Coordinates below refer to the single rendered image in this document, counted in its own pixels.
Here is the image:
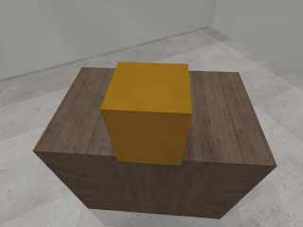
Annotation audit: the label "carton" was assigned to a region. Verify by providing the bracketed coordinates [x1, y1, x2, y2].
[100, 61, 192, 166]

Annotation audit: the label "pedestal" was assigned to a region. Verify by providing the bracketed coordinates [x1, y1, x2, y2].
[33, 67, 277, 219]

